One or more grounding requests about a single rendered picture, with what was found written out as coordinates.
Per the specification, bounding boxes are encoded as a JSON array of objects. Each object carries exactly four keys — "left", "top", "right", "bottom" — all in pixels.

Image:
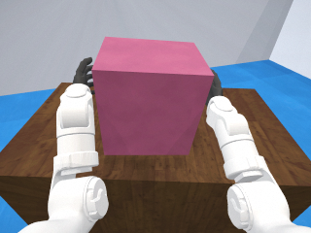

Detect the robot right hand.
[{"left": 205, "top": 69, "right": 224, "bottom": 107}]

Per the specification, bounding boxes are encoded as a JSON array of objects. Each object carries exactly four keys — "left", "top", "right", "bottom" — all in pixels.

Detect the left robot forearm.
[{"left": 48, "top": 83, "right": 99, "bottom": 215}]

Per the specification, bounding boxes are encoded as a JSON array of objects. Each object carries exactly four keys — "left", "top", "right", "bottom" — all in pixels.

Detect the robot left hand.
[{"left": 72, "top": 57, "right": 95, "bottom": 95}]

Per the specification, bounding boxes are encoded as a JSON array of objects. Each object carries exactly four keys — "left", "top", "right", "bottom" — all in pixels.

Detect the right robot forearm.
[{"left": 206, "top": 96, "right": 290, "bottom": 217}]

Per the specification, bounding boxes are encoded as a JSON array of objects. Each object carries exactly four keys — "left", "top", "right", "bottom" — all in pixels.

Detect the right robot upper arm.
[{"left": 226, "top": 181, "right": 311, "bottom": 233}]

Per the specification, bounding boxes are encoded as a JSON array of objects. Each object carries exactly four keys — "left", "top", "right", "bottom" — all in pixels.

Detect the left robot upper arm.
[{"left": 18, "top": 176, "right": 109, "bottom": 233}]

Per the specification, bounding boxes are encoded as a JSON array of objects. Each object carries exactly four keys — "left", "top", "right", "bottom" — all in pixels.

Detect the carton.
[{"left": 91, "top": 36, "right": 215, "bottom": 155}]

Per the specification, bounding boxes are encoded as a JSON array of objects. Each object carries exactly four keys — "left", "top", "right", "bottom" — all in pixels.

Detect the pedestal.
[{"left": 0, "top": 83, "right": 311, "bottom": 233}]

